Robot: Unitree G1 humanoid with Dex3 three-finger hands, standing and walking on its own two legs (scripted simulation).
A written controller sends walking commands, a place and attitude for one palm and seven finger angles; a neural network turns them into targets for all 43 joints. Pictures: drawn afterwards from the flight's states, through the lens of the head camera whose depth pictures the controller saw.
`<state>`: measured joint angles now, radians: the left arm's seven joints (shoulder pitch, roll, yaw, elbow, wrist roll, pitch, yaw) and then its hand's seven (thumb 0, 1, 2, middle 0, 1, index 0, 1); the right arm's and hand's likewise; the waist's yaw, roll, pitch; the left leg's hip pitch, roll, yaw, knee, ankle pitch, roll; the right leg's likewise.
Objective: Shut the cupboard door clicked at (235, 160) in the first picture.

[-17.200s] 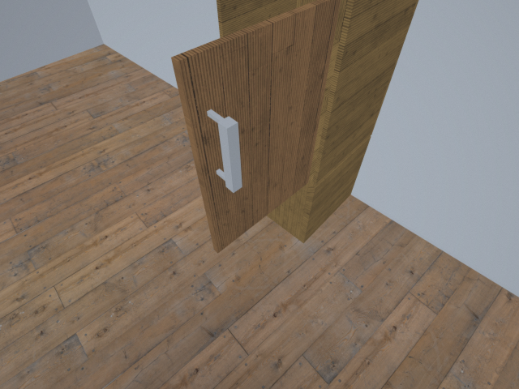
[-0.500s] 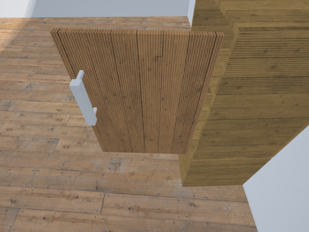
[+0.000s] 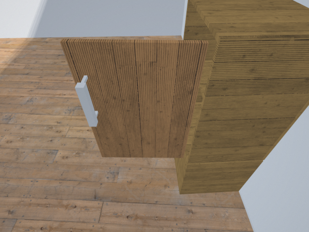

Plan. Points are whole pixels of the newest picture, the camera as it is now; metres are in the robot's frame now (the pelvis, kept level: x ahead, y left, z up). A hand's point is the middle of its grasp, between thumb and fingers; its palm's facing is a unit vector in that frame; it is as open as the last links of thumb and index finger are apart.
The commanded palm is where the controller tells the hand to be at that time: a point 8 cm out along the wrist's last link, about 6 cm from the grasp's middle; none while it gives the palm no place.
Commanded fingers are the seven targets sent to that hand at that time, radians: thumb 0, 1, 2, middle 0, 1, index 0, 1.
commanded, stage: come to a stop and stand still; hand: left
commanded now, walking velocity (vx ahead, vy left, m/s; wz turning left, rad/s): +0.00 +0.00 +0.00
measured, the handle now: (89, 101) +0.50 +0.25 +0.06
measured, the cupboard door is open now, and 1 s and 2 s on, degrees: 86 86 86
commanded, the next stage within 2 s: look again from close up in 0.44 s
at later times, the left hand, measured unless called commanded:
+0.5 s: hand out of the picture -0.06 +0.16 -0.17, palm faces +0.03 -0.99 -0.16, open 7.4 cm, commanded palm none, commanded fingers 0.00 0.90 0.90 -0.20 -0.30 -0.20 -0.30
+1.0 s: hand out of the picture -0.01 +0.16 -0.17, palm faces +0.03 -0.99 -0.16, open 7.3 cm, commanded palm none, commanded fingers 0.00 0.90 0.90 -0.20 -0.30 -0.20 -0.30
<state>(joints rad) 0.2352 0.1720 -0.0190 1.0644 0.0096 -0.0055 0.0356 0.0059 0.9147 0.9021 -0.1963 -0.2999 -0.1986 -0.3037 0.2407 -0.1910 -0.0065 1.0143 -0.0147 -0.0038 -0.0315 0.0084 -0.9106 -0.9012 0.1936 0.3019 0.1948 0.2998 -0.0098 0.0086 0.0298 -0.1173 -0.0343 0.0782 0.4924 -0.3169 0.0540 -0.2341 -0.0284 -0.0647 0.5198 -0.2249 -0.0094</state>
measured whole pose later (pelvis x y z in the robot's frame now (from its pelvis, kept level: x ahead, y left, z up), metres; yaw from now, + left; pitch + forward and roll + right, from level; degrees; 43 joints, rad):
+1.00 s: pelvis +0.00 +0.01 +0.01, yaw +0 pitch -2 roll +0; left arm 0.31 0.13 -0.02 1.12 0.01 -0.02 0.04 0.01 0.92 0.90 -0.20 -0.30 -0.20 -0.30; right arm 0.28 -0.13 0.02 1.14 -0.01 -0.03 -0.03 0.01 -0.92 -0.90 0.19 0.30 0.20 0.30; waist 0.00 -0.01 0.03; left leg -0.11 -0.05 0.08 0.40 -0.26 0.06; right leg -0.23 -0.02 -0.04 0.43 -0.17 0.00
